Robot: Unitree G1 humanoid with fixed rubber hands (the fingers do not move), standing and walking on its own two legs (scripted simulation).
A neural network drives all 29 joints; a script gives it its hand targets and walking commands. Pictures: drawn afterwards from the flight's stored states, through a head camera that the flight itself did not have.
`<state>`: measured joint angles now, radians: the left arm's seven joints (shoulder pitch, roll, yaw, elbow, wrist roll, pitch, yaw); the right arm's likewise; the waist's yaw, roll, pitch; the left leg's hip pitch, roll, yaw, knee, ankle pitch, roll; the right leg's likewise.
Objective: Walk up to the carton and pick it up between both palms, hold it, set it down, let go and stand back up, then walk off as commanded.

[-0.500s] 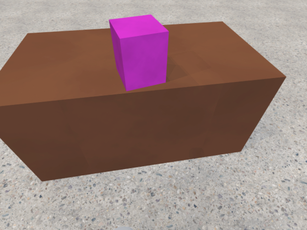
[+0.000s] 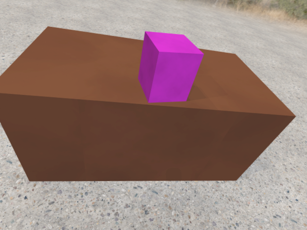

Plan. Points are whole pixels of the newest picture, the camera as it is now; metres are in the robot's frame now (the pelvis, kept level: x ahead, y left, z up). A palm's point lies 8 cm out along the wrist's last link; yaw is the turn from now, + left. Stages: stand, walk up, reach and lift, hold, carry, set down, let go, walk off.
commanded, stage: walk off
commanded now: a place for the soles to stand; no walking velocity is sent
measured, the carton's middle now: (166, 67) +0.82 +0.02 +0.06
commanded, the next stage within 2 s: none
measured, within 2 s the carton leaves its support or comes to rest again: neither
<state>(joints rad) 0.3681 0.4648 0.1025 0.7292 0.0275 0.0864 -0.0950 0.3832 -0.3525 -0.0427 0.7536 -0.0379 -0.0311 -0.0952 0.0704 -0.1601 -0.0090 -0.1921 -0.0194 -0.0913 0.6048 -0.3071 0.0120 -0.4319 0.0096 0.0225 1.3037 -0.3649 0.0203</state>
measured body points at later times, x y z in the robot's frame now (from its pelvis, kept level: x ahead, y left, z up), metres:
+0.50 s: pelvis +0.05 -0.12 +0.00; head +0.05 -0.13 +0.45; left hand +0.09 +0.17 -0.11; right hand +0.18 -0.42 -0.10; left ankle -0.02 +0.00 -0.63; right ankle +0.09 -0.20 -0.73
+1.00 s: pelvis +0.08 -0.07 -0.01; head +0.13 -0.03 +0.43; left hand +0.18 +0.23 -0.16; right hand +0.16 -0.37 -0.11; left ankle +0.10 +0.04 -0.73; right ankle +0.08 -0.19 -0.70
